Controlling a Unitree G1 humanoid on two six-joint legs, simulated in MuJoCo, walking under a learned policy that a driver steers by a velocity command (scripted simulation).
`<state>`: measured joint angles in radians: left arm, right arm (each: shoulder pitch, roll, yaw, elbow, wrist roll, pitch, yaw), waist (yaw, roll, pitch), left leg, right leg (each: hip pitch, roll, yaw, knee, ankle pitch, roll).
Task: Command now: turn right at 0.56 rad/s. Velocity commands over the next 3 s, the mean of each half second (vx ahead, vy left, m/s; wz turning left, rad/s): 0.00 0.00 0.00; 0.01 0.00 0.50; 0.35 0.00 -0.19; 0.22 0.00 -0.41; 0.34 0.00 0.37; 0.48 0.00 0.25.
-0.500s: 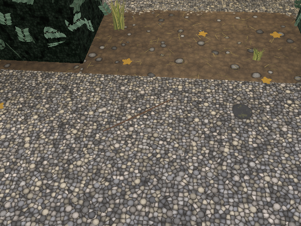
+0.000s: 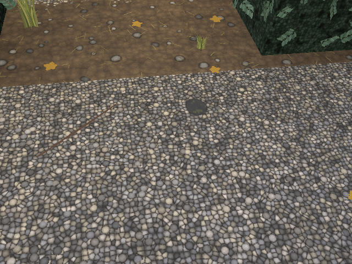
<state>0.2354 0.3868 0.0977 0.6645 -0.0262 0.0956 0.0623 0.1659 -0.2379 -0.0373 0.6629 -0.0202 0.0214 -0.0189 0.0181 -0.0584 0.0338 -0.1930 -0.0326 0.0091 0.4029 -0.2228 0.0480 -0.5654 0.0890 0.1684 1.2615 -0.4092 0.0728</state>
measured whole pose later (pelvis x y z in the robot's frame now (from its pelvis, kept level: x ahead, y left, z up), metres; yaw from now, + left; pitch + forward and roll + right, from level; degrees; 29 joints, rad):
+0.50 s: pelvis -0.01 -0.03 -0.01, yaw +4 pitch +1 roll -1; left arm 0.15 0.26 0.05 0.66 0.01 0.05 0.05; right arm 0.24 -0.32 -0.06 0.72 0.02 0.06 0.00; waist -0.03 0.02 0.05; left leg -0.39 0.01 0.00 0.84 -0.49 -0.01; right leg -0.21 -0.03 -0.07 0.50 -0.30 0.01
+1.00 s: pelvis -0.02 +0.01 +0.01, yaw +21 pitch +2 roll -3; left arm 0.10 0.34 0.09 0.72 -0.01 0.03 0.04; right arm 0.25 -0.29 -0.03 0.61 0.01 0.05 -0.04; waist -0.02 -0.04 0.06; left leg -0.23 -0.09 -0.17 0.38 -0.16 0.08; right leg -0.51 0.01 0.11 1.00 -0.27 0.08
